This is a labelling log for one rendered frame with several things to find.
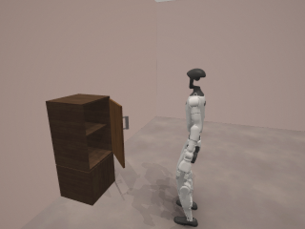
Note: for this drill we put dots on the handle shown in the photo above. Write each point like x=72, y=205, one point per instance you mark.
x=126, y=122

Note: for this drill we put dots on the robot left forearm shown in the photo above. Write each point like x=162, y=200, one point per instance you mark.
x=194, y=138

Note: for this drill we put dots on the robot left upper arm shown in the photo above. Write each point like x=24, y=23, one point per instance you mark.
x=194, y=105

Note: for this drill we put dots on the left robot hand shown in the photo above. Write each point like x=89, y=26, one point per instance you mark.
x=184, y=167

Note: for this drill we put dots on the robot right shin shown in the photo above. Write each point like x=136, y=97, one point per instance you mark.
x=191, y=183

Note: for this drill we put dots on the cupboard door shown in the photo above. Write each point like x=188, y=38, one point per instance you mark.
x=117, y=132

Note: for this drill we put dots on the humanoid robot head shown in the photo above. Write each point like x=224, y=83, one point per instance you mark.
x=195, y=74

